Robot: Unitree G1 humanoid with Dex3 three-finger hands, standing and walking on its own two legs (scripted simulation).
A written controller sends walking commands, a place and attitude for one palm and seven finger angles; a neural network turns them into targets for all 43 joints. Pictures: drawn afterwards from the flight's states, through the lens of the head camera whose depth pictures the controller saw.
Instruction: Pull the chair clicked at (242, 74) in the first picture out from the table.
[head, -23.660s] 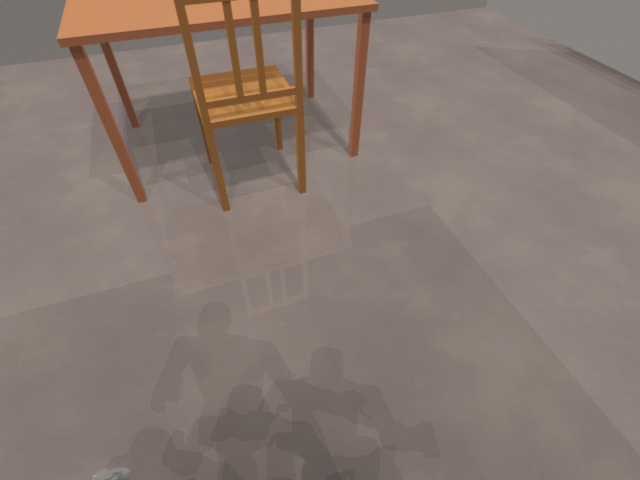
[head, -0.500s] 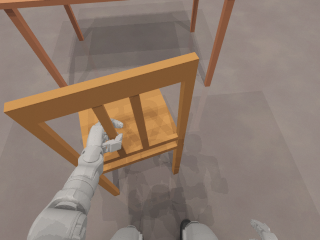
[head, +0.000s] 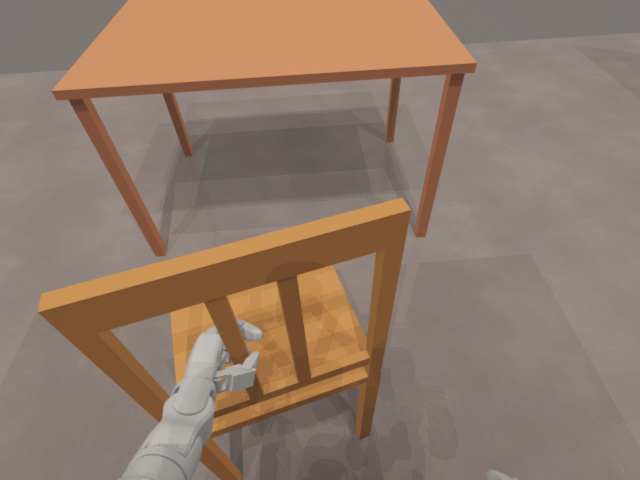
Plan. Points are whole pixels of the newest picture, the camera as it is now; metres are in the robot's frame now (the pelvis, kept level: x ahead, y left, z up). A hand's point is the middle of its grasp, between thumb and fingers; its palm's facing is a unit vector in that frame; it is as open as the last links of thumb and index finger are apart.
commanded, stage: stop walking, hand still on the chair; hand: left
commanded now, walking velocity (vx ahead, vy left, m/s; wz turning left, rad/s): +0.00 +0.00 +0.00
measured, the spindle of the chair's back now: (238, 352) +0.31 +0.14 -0.07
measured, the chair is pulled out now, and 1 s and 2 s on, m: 0.63 0.63 0.63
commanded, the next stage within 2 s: open the thumb and straighten the fingers in 0.36 s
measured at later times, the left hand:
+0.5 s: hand (247, 368) +0.28 +0.12 -0.05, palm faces -0.05 -0.98 -0.21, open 5.6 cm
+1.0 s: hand (238, 366) +0.29 +0.13 -0.06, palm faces -0.05 -0.98 -0.20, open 14.9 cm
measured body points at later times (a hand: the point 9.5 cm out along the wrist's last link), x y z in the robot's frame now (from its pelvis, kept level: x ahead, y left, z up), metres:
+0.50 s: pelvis +0.01 +0.00 +0.00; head +0.03 -0.01 +0.45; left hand +0.28 +0.17 -0.04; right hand +0.16 -0.24 -0.11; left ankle -0.02 +0.14 -0.74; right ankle +0.07 -0.13 -0.74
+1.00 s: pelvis +0.02 +0.00 -0.03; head +0.06 -0.02 +0.42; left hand +0.28 +0.19 -0.04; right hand +0.18 -0.24 -0.13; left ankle -0.02 +0.14 -0.74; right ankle +0.07 -0.13 -0.74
